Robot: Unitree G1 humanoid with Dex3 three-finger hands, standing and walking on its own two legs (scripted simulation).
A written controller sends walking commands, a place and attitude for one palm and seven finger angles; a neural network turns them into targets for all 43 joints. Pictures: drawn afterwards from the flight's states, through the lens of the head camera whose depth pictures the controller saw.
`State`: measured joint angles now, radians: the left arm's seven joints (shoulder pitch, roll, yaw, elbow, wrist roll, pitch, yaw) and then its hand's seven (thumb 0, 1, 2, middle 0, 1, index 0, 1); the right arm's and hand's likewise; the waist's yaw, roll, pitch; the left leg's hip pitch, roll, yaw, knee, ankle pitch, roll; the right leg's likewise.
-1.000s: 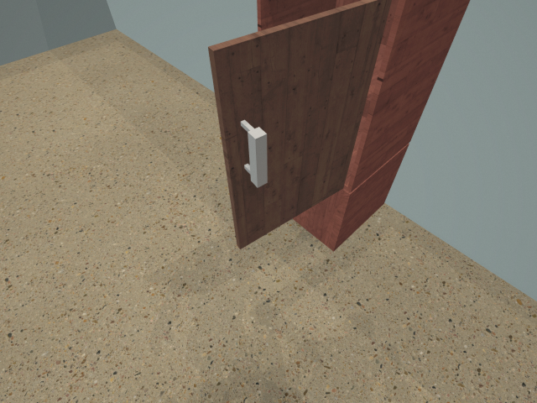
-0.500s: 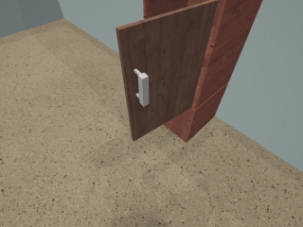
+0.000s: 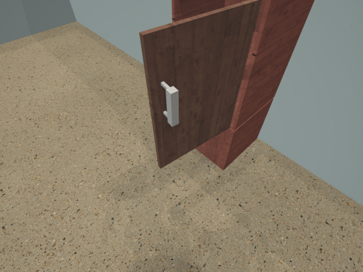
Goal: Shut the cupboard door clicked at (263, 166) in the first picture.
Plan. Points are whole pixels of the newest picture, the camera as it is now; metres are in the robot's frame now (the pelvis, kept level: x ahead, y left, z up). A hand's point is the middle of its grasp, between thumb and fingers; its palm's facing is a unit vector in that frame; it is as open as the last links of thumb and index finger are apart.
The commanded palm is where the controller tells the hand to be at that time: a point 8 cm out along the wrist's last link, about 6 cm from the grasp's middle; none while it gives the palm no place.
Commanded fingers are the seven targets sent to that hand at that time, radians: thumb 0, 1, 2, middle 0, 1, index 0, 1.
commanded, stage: walk to a spot facing it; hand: left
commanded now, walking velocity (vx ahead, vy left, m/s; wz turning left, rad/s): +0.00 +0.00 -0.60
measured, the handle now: (168, 103) +0.58 +0.08 +0.02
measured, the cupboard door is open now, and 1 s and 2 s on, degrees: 82 82 82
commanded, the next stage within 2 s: none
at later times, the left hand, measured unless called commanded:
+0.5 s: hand out of the picture +0.06 +0.17 -0.18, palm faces -0.16 -0.95 -0.28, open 7.4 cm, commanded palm none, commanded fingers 0.00 0.90 0.90 -0.20 -0.30 -0.20 -0.30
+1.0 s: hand out of the picture +0.13 +0.18 -0.18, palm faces -0.41 -0.89 -0.22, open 7.4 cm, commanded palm none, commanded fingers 0.00 0.90 0.90 -0.20 -0.30 -0.20 -0.30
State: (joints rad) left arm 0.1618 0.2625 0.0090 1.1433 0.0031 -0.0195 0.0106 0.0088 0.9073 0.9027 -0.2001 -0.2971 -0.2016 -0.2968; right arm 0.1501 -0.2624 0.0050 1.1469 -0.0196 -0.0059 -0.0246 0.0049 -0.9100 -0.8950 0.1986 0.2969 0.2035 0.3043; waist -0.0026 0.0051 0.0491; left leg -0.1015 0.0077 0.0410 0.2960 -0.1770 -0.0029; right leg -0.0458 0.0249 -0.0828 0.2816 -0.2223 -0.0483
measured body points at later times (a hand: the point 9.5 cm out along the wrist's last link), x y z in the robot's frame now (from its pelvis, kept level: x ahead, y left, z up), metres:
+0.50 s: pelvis -0.03 -0.03 -0.02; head +0.02 -0.06 +0.42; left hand +0.07 +0.22 -0.16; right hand -0.03 -0.28 -0.19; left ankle -0.03 +0.12 -0.69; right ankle -0.05 -0.10 -0.75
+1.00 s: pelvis -0.03 +0.02 -0.01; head +0.04 +0.01 +0.43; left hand +0.16 +0.23 -0.17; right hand -0.04 -0.26 -0.13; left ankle +0.02 +0.13 -0.75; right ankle -0.09 -0.09 -0.68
